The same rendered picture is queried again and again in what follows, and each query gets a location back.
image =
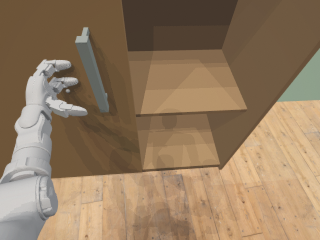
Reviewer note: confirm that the robot left forearm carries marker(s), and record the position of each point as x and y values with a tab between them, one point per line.
32	152

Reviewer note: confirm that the left robot hand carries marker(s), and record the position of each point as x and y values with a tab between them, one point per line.
39	91

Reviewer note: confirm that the wardrobe door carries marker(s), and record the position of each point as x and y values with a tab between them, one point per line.
99	143

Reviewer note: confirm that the left robot upper arm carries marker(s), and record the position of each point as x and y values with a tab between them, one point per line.
25	205

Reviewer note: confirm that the handle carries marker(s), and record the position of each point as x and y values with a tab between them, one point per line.
85	51

